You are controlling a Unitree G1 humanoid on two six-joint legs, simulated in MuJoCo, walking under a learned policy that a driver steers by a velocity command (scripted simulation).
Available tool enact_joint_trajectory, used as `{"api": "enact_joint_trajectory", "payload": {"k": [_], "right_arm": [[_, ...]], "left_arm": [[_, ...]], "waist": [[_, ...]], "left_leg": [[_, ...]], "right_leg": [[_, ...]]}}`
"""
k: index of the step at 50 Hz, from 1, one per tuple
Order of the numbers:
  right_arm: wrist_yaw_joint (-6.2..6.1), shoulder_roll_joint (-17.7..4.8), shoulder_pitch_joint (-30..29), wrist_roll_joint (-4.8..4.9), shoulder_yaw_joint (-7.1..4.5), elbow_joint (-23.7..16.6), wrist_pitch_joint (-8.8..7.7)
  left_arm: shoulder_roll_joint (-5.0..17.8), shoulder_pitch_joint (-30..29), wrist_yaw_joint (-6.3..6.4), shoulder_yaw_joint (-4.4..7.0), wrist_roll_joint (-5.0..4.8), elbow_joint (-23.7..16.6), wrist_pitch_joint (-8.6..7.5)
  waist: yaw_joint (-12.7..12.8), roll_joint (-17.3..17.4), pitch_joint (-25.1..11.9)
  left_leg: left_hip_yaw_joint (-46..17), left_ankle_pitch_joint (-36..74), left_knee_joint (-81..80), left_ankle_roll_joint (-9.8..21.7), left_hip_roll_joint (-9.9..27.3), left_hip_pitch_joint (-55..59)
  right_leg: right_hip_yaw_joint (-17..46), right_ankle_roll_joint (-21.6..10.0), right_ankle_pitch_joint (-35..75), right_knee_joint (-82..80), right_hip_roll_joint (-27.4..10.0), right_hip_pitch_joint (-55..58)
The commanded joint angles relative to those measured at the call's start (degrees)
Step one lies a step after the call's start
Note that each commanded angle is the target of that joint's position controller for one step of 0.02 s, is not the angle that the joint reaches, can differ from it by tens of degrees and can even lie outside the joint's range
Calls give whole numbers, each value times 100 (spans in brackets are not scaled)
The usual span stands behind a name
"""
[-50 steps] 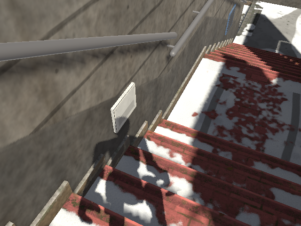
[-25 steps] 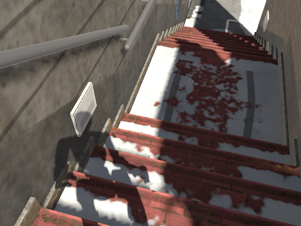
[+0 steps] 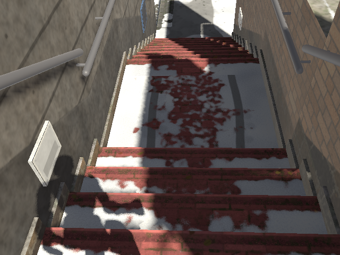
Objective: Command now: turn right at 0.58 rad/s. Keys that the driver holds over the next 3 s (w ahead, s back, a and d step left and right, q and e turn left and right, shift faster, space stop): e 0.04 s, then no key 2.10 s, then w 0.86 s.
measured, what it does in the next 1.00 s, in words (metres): steps on the spot: left foot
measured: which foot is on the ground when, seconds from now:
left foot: up 0.00-0.22, down 0.24-1.00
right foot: down 0.00-1.00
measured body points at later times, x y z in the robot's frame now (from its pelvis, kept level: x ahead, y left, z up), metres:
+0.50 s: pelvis +0.01 +0.06 +0.01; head +0.02 +0.05 +0.46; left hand +0.12 +0.30 -0.12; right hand +0.10 -0.18 -0.12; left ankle +0.01 +0.18 -0.73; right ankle -0.01 -0.06 -0.73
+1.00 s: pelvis +0.02 +0.07 +0.02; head +0.05 +0.07 +0.47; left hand +0.08 +0.31 -0.13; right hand +0.11 -0.19 -0.11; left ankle +0.01 +0.18 -0.73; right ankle -0.01 -0.06 -0.73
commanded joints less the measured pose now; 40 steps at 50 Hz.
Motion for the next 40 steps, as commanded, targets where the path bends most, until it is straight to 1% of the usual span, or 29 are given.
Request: {"api": "enact_joint_trajectory", "payload": {"k": [1, 3, 4, 5, 6, 7, 8, 9, 10, 11, 12, 13, 14, 15, 16, 17, 18, 19, 20, 21, 22, 23, 24, 25, 27, 29, 36, 40], "right_arm": [[24, -256, -475, -25, 11, -487, -44], [96, -216, -473, -14, 55, -452, -1], [141, -224, -440, 19, 66, -411, 18], [234, -226, -119, -71, 71, -293, 11], [337, -260, 334, -105, 63, -132, 9], [307, -284, -330, 67, 45, -391, 37], [329, -220, -550, 114, 104, -413, 66], [364, -181, -424, 144, 125, -311, 75], [396, -117, -279, 152, 154, -206, 83], [448, -73, -80, 156, 183, -87, 80], [499, -104, 15, 161, 173, -20, 67], [534, -236, 202, 187, 120, 53, 26], [604, -566, 317, 203, 65, 137, -66], [708, -806, 266, 143, -1, 140, -140], [822, -873, -15, 61, -16, 50, -167], [983, -558, -360, 140, 81, 22, -157], [1104, -338, -743, 340, 152, -53, -155], [1140, -453, -795, 435, 109, -21, -151], [1122, -616, -704, 419, 33, 29, -154], [1100, -681, -579, 379, -12, 98, -172], [1069, -695, -478, 326, -48, 142, -199], [1035, -669, -472, 296, -71, 154, -228], [1005, -619, -441, 294, -83, 167, -247], [984, -614, -419, 305, -106, 172, -256], [967, -648, -347, 320, -161, 215, -247], [971, -625, -322, 322, -183, 243, -224], [929, -718, -286, 301, -259, 347, -134], [913, -747, -286, 290, -273, 420, -84]], "left_arm": [[855, 441, 45, 178, -19, -187, -21], [934, 285, 56, 203, -42, -251, -23], [926, 185, 50, 202, -83, -305, -34], [855, 16, 25, 138, -20, -351, -56], [685, -342, 6, 56, 113, -443, -66], [834, -242, 56, 118, -204, -505, -29], [913, -155, 89, 120, -258, -464, -28], [899, -269, 52, 99, -308, -454, -23], [903, -467, -1, 79, -323, -459, -5], [836, -693, -91, 31, -364, -460, 24], [838, -927, -196, -7, -436, -444, 83], [874, -1049, -283, -25, -435, -455, 140], [718, -650, -303, -45, -344, -424, 180], [650, -234, -299, -35, -351, -350, 256], [679, -108, -267, 28, -339, -294, 351], [605, -168, -236, 37, -263, -174, 419], [643, -295, -222, 52, -292, -77, 463], [629, -536, -232, 29, -316, -75, 456], [647, -677, -247, 26, -325, -88, 426], [628, -681, -244, 17, -303, -61, 407], [661, -692, -235, 23, -293, -38, 391], [730, -727, -218, 48, -285, -20, 385], [787, -805, -200, 72, -285, -15, 383], [798, -896, -174, 83, -283, -24, 388], [748, -967, -126, 73, -284, -21, 407], [742, -863, -100, 69, -278, 57, 420], [794, -778, -100, 68, -281, 237, 453], [810, -771, -108, 70, -277, 319, 483]], "waist": [[-42, -574, 64], [-72, -588, 92], [-74, -590, 74], [-201, -676, -37], [-386, -705, -89], [-216, -323, 111], [-16, -483, 37], [-36, -523, 41], [-103, -584, 44], [-243, -501, 76], [-443, -329, 91], [-552, -364, 8], [-258, 29, -324], [-87, 420, -358], [49, 656, -141], [198, 544, 79], [291, 205, 361], [259, 197, 527], [183, 248, 560], [151, 256, 566], [83, 191, 576], [30, 147, 561], [-29, 135, 497], [-72, 144, 442], [-123, 149, 362], [-126, 134, 355], [-171, 93, 374], [-159, 70, 422]], "left_leg": [[6, -214, -694, 22, 98, -968], [106, -282, -1102, 77, 62, -533], [107, -214, -1280, 86, 87, -291], [196, 167, -897, 140, 84, 288], [10, 612, -286, 152, 157, 761], [238, -516, -1558, 42, 90, 389], [248, -607, -1828, -4, 118, 551], [157, -534, -2140, -46, 183, 760], [168, -407, -2466, -61, 204, 1095], [186, 182, -2950, -14, 230, 1585], [279, 915, -3591, 125, 184, 2181], [271, 1284, -3799, 333, 192, 2796], [-133, 2377, -3766, 898, 427, 3539], [-451, 2590, -4370, 1396, 722, 3861], [-800, 1970, -5050, 1728, 994, 3593], [-984, 969, -5290, 1602, 1084, 3167], [-633, 330, -5339, 1190, 833, 2565], [-324, 57, -5332, 903, 590, 2280], [-203, 74, -5337, 839, 507, 2379], [-125, 220, -5325, 874, 487, 2575], [11, 367, -5289, 914, 439, 2816], [152, 550, -5215, 945, 390, 3114], [220, 758, -5153, 979, 366, 3350], [244, 996, -5119, 1025, 367, 3545], [257, 1332, -5104, 1089, 382, 3810], [293, 1520, -5113, 1084, 349, 3962], [431, 1890, -5152, 976, 173, 4353], [440, 1953, -5243, 945, 119, 4402]], "right_leg": [[2352, -1105, 2876, -520, -1536, 1302], [2421, -1116, 2895, -513, -1502, 992], [2460, -1109, 2893, -494, -1522, 856], [2284, -1015, 3074, -260, -1410, 416], [2306, -951, 3459, 25, -1426, -43], [2374, -1036, 3626, -279, -1482, 283], [2591, -1008, 3434, -320, -1466, 473], [2692, -953, 3105, -342, -1470, 469], [2754, -958, 3038, -397, -1473, 337], [2807, -911, 2897, -507, -1433, 112], [2765, -816, 2739, -629, -1271, -142], [2684, -687, 2623, -706, -1140, -352], [2258, -261, 1774, -711, -800, -486], [1445, 185, 309, -566, -351, -602], [639, 576, -912, -269, 21, -479], [364, 862, -1133, -353, -105, -196], [296, 977, -823, -586, -255, 362], [253, 1017, -551, -720, -274, 648], [217, 995, -386, -820, -265, 631], [197, 919, -169, -969, -293, 583], [171, 802, -10, -1111, -298, 480], [164, 678, 154, -1220, -312, 348], [156, 599, 306, -1294, -341, 300], [147, 562, 464, -1345, -369, 278], [113, 569, 736, -1397, -401, 296], [79, 568, 953, -1478, -432, 341], [-20, 542, 1443, -1717, -480, 471], [-69, 542, 1582, -1831, -498, 628]]}}
Next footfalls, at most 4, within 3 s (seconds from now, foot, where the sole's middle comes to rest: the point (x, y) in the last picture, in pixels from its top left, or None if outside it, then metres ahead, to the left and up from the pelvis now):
0.24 left None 0.05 0.17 -0.76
2.82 left None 0.37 0.10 -0.92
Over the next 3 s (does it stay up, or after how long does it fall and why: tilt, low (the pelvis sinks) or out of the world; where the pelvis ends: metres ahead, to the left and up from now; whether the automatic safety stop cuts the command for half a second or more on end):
stays up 0.35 0.03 -0.16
